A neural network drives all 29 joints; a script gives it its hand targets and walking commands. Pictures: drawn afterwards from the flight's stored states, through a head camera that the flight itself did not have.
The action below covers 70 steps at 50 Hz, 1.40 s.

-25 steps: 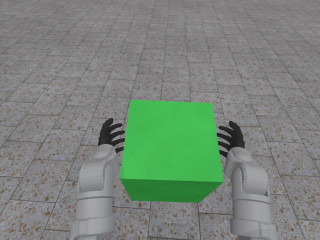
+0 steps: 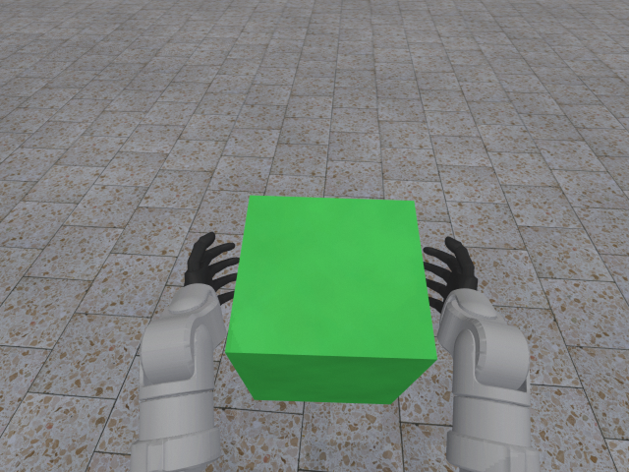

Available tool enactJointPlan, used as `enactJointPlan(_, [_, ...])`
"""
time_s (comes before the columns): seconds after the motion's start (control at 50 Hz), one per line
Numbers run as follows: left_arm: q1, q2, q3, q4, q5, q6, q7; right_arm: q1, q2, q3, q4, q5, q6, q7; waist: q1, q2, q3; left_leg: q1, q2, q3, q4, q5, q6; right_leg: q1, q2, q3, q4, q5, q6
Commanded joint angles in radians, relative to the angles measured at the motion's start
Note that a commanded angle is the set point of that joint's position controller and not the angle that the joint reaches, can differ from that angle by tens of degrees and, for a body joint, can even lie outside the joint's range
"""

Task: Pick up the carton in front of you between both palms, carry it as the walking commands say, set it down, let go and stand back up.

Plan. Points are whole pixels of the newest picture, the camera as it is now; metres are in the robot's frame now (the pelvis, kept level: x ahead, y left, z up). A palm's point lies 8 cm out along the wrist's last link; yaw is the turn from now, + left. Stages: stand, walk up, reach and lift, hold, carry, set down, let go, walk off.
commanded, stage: carry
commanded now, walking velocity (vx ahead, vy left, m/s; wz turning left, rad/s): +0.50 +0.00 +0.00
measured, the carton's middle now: (326, 309) +0.33 +0.01 +0.02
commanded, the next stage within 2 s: none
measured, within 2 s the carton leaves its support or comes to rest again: neither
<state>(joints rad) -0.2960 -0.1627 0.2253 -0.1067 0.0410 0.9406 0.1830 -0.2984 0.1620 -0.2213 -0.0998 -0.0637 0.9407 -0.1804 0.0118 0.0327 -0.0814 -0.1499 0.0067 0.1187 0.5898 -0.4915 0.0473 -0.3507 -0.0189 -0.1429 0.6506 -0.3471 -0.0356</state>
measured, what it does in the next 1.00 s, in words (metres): walks ahead: left foot, then right foot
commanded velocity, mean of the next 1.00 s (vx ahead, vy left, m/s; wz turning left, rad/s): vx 0.50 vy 0.00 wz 0.00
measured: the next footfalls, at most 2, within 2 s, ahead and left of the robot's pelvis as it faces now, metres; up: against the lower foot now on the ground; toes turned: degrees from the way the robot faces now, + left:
left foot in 0.34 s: +0.14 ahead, +0.11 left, +0.00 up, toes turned +10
right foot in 0.82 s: +0.46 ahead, -0.13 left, +0.00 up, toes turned -12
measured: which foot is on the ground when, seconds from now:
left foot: down 0.00-0.14, up 0.16-0.32, down 0.34-0.84, up 0.86-1.00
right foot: down 0.00-0.36, up 0.38-0.80, down 0.82-1.00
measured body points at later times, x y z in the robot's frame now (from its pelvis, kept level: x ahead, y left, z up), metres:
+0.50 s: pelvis +0.13 +0.03 +0.02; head +0.09 +0.03 +0.47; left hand +0.37 +0.17 +0.11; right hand +0.35 -0.13 +0.10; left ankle +0.10 +0.10 -0.72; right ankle +0.08 -0.09 -0.66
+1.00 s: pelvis +0.36 -0.05 +0.02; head +0.36 -0.07 +0.47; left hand +0.59 +0.11 +0.09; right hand +0.60 -0.20 +0.07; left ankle +0.30 +0.09 -0.63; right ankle +0.42 -0.12 -0.72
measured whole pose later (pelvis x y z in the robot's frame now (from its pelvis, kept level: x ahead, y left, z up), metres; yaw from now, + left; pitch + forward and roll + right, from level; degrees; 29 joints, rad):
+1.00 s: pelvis +0.36 -0.05 +0.02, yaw +1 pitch +2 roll +1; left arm 0.11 -0.14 0.04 -0.48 0.02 1.11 0.14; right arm 0.10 0.14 -0.03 -0.49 -0.04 1.14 -0.14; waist 0.03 0.02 -0.06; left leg -0.47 0.11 0.07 1.13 -0.28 0.02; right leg -0.31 -0.04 -0.24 0.39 -0.13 -0.08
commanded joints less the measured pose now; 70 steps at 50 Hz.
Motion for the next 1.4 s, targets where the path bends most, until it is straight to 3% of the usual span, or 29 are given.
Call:
enactJointPlan(0.0, [-0.409,-0.714,-0.616,-0.069,-0.155,0.031,-0.014,-0.391,0.690,0.620,-0.100,0.161,0.027,0.008,-0.024,0.013,-0.180,-0.007,0.181,-0.184,-0.090,0.235,0.068,0.050,-0.096,0.123,0.017,0.150,-0.074])
enactJointPlan(0.06, [-0.294,-0.734,-0.625,-0.127,-0.164,0.066,-0.027,-0.304,0.715,0.649,-0.180,0.183,0.060,0.018,-0.010,0.012,-0.164,-0.048,0.181,-0.155,-0.040,0.474,0.050,0.098,-0.079,0.114,0.005,0.147,-0.071])
enactJointPlan(0.1, [-0.226,-0.749,-0.636,-0.181,-0.171,0.074,-0.032,-0.296,0.727,0.674,-0.270,0.205,0.075,0.029,0.014,-0.137,-0.216,-0.228,0.083,-0.022,0.199,0.542,-0.021,0.330,-0.174,0.312,-0.139,0.282,-0.140])
enactJointPlan(0.12, [-0.187,-0.746,-0.642,-0.211,-0.168,0.076,-0.032,-0.274,0.729,0.685,-0.305,0.217,0.079,0.034,0.021,-0.289,-0.241,-0.391,0.022,0.029,0.313,0.233,-0.057,0.469,-0.281,0.485,-0.260,0.395,-0.203])
enactJointPlan(0.14, [-0.177,-0.757,-0.649,-0.248,-0.169,0.079,-0.035,-0.266,0.737,0.693,-0.336,0.224,0.080,0.038,0.028,-0.290,-0.198,-0.537,-0.003,0.002,0.351,-0.113,-0.064,0.538,-0.354,0.575,-0.315,0.524,-0.252])
enactJointPlan(0.16, [-0.171,-0.768,-0.659,-0.291,-0.173,0.082,-0.036,-0.241,0.744,0.695,-0.355,0.229,0.080,0.043,0.029,-0.190,-0.186,-0.554,0.021,-0.036,0.333,-0.185,-0.056,0.537,-0.380,0.571,-0.321,0.549,-0.257])
enactJointPlan(0.2, [-0.158,-0.779,-0.699,-0.388,-0.198,0.085,-0.044,-0.168,0.764,0.695,-0.396,0.239,0.082,0.054,0.023,-0.107,-0.193,-0.454,0.048,-0.042,0.184,-0.128,-0.031,0.467,-0.364,0.444,-0.349,0.425,-0.183])
enactJointPlan(0.26, [-0.099,-0.749,-0.740,-0.500,-0.221,0.096,-0.054,-0.053,0.760,0.702,-0.446,0.234,0.088,0.061,0.006,-0.137,-0.212,-0.200,0.005,0.035,-0.001,0.091,-0.029,0.301,-0.278,0.227,-0.376,0.270,-0.104])
enactJointPlan(0.32, [0.003,-0.667,-0.764,-0.547,-0.220,0.133,-0.058,0.069,0.698,0.692,-0.462,0.211,0.121,0.054,-0.008,-0.093,-0.200,0.161,0.012,0.080,-0.200,0.263,-0.036,0.064,-0.176,0.050,-0.231,0.076,-0.025])
enactJointPlan(0.34, [0.017,-0.621,-0.761,-0.544,-0.217,0.151,-0.058,0.098,0.643,0.681,-0.458,0.196,0.136,0.044,-0.022,0.029,-0.173,0.255,0.157,-0.148,-0.306,0.136,0.013,-0.080,-0.112,-0.031,-0.049,0.066,0.018])
enactJointPlan(0.36, [0.008,-0.573,-0.759,-0.558,-0.223,0.171,-0.057,0.124,0.589,0.661,-0.452,0.173,0.151,0.031,-0.039,0.240,-0.141,0.337,0.377,-0.525,-0.399,0.140,0.124,-0.293,-0.031,-0.053,0.175,-0.112,0.052])
enactJointPlan(0.38, [0.024,-0.535,-0.747,-0.543,-0.230,0.188,-0.057,0.112,0.561,0.664,-0.477,0.171,0.167,0.026,-0.043,0.182,-0.094,0.307,0.461,-0.604,-0.409,0.225,0.199,-0.365,-0.053,0.042,0.302,-0.237,0.037])
enactJointPlan(0.4, [0.028,-0.525,-0.733,-0.532,-0.235,0.198,-0.057,0.096,0.542,0.669,-0.501,0.181,0.183,0.027,-0.038,0.085,-0.073,0.272,0.459,-0.566,-0.402,0.306,0.208,-0.396,-0.084,0.083,0.371,-0.238,0.026])
enactJointPlan(0.44, [0.038,-0.555,-0.712,-0.492,-0.223,0.210,-0.057,0.030,0.547,0.692,-0.529,0.209,0.199,0.033,-0.029,-0.007,-0.081,0.240,0.405,-0.426,-0.436,0.277,0.162,-0.408,-0.130,0.105,0.382,-0.102,0.028])
enactJointPlan(0.48, [0.030,-0.595,-0.705,-0.498,-0.202,0.208,-0.055,0.001,0.583,0.715,-0.542,0.234,0.202,0.045,-0.027,0.017,-0.078,0.194,0.341,-0.280,-0.481,0.290,0.105,-0.358,-0.122,0.067,0.286,0.028,0.042])
enactJointPlan(0.56, [0.067,-0.614,-0.684,-0.484,-0.156,0.204,-0.040,0.011,0.596,0.730,-0.528,0.255,0.205,0.061,-0.021,0.063,-0.053,0.163,0.280,-0.133,-0.512,0.357,0.079,-0.309,-0.097,0.014,0.100,0.177,0.059])
enactJointPlan(0.7, [0.056,-0.599,-0.709,-0.519,-0.171,0.213,-0.043,0.053,0.587,0.698,-0.519,0.228,0.205,0.064,-0.023,0.147,0.014,0.175,0.255,0.000,-0.470,0.495,0.042,-0.221,-0.073,-0.054,-0.106,0.293,0.028])
enactJointPlan(0.78, [0.087,-0.599,-0.711,-0.510,-0.187,0.207,-0.055,0.066,0.587,0.702,-0.525,0.211,0.203,0.058,0.001,0.098,-0.104,0.114,0.197,0.131,-0.103,0.780,-0.014,0.164,0.036,-0.165,-0.193,0.186,0.009])
enactJointPlan(0.8, [0.112,-0.592,-0.705,-0.492,-0.183,0.208,-0.056,0.073,0.564,0.701,-0.524,0.205,0.202,0.054,0.018,0.021,-0.185,-0.029,0.169,0.130,0.113,0.674,-0.040,0.383,-0.031,-0.065,-0.201,0.132,0.004])
enactJointPlan(0.82, [0.126,-0.582,-0.704,-0.497,-0.184,0.204,-0.057,0.082,0.566,0.716,-0.553,0.210,0.201,0.053,0.022,-0.218,-0.266,-0.228,0.076,0.117,0.411,0.411,-0.087,0.505,-0.295,0.396,-0.347,-0.085,-0.076])
enactJointPlan(0.84, [0.130,-0.599,-0.702,-0.479,-0.192,0.198,-0.061,0.081,0.593,0.738,-0.558,0.217,0.203,0.056,0.015,-0.356,-0.269,-0.423,-0.010,-0.003,0.619,0.023,-0.082,0.577,-0.415,0.688,-0.481,-0.024,-0.166])
enactJointPlan(0.86, [0.108,-0.631,-0.714,-0.501,-0.209,0.191,-0.072,0.071,0.631,0.750,-0.542,0.221,0.196,0.062,0.012,-0.262,-0.256,-0.474,0.056,-0.108,0.730,0.024,-0.043,0.532,-0.416,0.595,-0.460,0.068,-0.167])
enactJointPlan(0.9, [0.069,-0.707,-0.740,-0.503,-0.219,0.169,-0.095,0.037,0.707,0.758,-0.529,0.227,0.179,0.081,0.001,-0.123,-0.225,-0.458,0.133,-0.133,0.686,0.140,-0.008,0.376,-0.354,0.401,-0.448,0.126,-0.118])
enactJointPlan(0.94, [0.035,-0.751,-0.762,-0.505,-0.224,0.150,-0.114,0.036,0.760,0.768,-0.515,0.216,0.158,0.095,-0.003,-0.123,-0.204,-0.400,0.150,-0.105,0.578,0.229,-0.020,0.261,-0.312,0.272,-0.505,0.047,-0.075])
enactJointPlan(0.98, [0.060,-0.743,-0.765,-0.500,-0.225,0.140,-0.126,0.065,0.769,0.770,-0.503,0.198,0.142,0.096,-0.001,-0.148,-0.194,-0.400,0.148,-0.074,0.488,0.278,-0.036,0.238,-0.288,0.207,-0.543,0.008,-0.074])
enactJointPlan(1.1, [0.100,-0.645,-0.746,-0.525,-0.209,0.149,-0.108,0.101,0.690,0.756,-0.517,0.184,0.152,0.071,-0.004,-0.138,-0.111,-0.539,0.143,-0.013,0.208,0.401,-0.075,0.347,-0.273,0.137,-0.606,0.069,-0.101])
enactJointPlan(1.26, [0.105,-0.518,-0.681,-0.525,-0.179,0.207,-0.044,0.068,0.551,0.720,-0.542,0.210,0.216,0.032,0.004,-0.160,0.007,-0.541,0.118,0.035,-0.021,0.465,-0.063,0.403,-0.257,0.051,-0.562,0.276,-0.095])
enactJointPlan(1.34, [0.076,-0.532,-0.697,-0.532,-0.193,0.224,-0.034,0.065,0.538,0.698,-0.544,0.219,0.227,0.031,0.005,-0.179,-0.011,-0.347,0.073,0.103,-0.105,0.402,-0.028,0.407,-0.254,0.007,-0.431,0.518,-0.060])
enactJointPlan(1.38, [0.056,-0.543,-0.717,-0.550,-0.201,0.227,-0.035,0.091,0.544,0.684,-0.529,0.219,0.223,0.033,-0.024,-0.104,-0.132,0.004,0.005,0.166,-0.165,0.340,-0.018,0.301,-0.179,-0.095,-0.099,0.656,-0.009])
